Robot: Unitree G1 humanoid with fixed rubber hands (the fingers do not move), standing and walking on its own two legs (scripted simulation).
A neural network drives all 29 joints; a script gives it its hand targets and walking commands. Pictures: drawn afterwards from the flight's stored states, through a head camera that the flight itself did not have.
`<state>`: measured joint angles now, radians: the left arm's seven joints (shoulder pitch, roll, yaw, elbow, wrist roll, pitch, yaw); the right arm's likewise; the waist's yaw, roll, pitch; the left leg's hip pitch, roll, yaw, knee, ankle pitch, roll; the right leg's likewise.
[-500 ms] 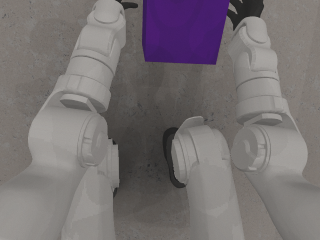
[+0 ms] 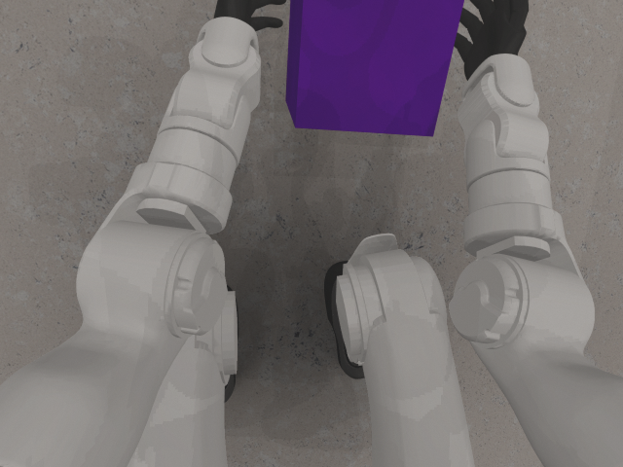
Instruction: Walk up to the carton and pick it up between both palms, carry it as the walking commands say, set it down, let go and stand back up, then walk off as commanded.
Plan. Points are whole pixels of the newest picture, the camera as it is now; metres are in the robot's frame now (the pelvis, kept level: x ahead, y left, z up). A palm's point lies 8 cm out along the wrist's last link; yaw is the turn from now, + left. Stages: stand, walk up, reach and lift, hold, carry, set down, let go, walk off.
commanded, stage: set down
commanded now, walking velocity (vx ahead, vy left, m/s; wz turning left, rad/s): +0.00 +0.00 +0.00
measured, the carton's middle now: (356, 42) +0.54 -0.13 -0.24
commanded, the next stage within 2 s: none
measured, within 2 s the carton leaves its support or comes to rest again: rests again in 1.38 s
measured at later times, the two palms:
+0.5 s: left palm (237, 15) +0.55 +0.01 -0.16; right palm (489, 41) +0.51 -0.24 -0.14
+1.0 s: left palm (237, 13) +0.56 +0.01 -0.17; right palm (487, 39) +0.51 -0.24 -0.15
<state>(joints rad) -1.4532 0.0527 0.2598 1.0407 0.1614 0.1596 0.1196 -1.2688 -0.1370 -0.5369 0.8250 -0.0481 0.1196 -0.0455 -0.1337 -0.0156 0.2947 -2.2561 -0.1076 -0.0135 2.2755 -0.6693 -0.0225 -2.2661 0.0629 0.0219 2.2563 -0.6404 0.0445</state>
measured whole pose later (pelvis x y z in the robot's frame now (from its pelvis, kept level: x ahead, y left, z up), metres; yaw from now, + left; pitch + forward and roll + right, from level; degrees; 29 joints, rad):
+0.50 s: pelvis +0.01 +0.00 +0.00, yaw +0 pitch +38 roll -1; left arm -1.46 0.05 0.31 1.05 0.21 0.10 0.09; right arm -1.30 -0.13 -0.58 0.83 -0.10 0.10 -0.01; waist -0.13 -0.02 0.30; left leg -2.25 -0.11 -0.02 2.29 -0.70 -0.03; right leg -2.26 0.06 0.02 2.27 -0.67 0.04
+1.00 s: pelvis +0.01 +0.00 +0.00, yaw +0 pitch +38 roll -1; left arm -1.47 0.06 0.32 1.06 0.22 0.09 0.08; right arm -1.31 -0.13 -0.60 0.85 -0.11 0.08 0.00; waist -0.13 -0.02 0.31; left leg -2.25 -0.11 -0.02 2.30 -0.72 -0.02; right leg -2.26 0.06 0.01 2.28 -0.69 0.04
